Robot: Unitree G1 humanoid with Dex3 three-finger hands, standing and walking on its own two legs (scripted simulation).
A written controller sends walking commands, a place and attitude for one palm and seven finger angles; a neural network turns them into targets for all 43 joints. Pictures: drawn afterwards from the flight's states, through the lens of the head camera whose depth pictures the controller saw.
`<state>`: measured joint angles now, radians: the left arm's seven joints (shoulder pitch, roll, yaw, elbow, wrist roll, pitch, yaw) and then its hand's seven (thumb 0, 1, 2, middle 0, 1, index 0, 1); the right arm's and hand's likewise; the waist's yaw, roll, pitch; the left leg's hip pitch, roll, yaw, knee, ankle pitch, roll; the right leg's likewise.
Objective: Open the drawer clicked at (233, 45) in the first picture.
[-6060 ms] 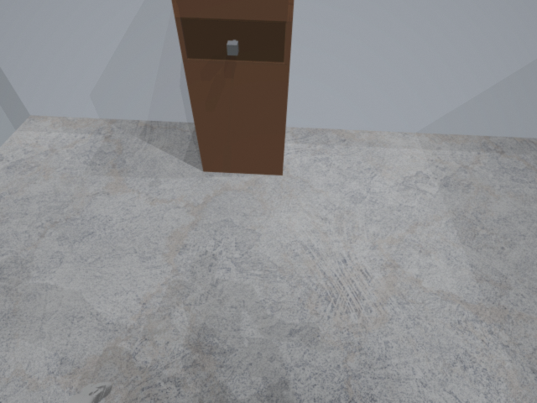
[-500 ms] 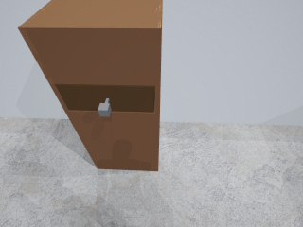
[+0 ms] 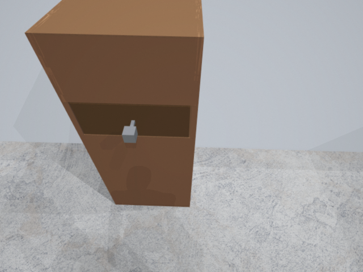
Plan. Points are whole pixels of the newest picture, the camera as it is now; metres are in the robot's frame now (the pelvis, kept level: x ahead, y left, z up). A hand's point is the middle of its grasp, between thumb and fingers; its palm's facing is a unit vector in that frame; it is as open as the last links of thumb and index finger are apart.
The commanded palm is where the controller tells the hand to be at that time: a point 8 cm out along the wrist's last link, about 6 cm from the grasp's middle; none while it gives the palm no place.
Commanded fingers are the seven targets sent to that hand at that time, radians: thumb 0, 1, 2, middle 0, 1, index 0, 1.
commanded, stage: come to a stop and stand still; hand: left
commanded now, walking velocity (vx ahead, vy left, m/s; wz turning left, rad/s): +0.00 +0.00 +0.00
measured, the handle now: (131, 130) +0.55 +0.20 -0.07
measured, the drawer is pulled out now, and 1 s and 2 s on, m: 0.00 0.00 0.00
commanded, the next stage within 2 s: look again from close up in 0.26 s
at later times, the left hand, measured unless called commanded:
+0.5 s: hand out of the picture -0.01 +0.20 -0.18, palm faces -0.01 -0.98 -0.19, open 7.4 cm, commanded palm none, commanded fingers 0.00 0.90 0.90 -0.20 -0.30 -0.20 -0.30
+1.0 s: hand out of the picture -0.01 +0.22 -0.18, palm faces -0.03 -0.98 -0.20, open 7.4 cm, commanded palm +0.09 +0.27 -0.07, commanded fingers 0.00 0.85 0.88 -0.20 -0.33 -0.20 -0.33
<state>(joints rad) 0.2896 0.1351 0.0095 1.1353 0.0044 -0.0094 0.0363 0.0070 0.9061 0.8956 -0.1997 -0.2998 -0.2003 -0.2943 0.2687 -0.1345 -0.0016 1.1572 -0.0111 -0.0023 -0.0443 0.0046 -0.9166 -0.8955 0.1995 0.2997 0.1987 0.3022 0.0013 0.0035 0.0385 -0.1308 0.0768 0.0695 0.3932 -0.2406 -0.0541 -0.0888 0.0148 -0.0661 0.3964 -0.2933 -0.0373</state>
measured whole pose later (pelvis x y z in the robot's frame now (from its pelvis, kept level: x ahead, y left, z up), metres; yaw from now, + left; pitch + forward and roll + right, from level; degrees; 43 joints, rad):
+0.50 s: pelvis -0.01 +0.04 -0.01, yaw -1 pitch +0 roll -1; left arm 0.30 0.13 -0.01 1.10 0.01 -0.03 0.05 0.01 0.91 0.90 -0.20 -0.30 -0.20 -0.29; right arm 0.27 -0.18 -0.01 1.07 -0.01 -0.02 -0.02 0.01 -0.92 -0.90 0.20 0.30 0.20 0.30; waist -0.02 0.03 0.05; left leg -0.23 0.05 0.07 0.53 -0.31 -0.01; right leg -0.17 -0.02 -0.04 0.49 -0.32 0.01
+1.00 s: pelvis -0.01 +0.05 -0.01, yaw -2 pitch +0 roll +0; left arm 0.28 0.15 -0.01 1.10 0.01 -0.01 0.04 0.01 0.91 0.90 -0.20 -0.30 -0.20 -0.29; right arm 0.29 -0.16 0.01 1.10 -0.01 -0.02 -0.02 0.00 -0.91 -0.90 0.20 0.30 0.20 0.30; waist 0.00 0.00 0.04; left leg -0.21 0.02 0.10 0.51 -0.29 0.02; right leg -0.18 -0.05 -0.01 0.51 -0.33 0.03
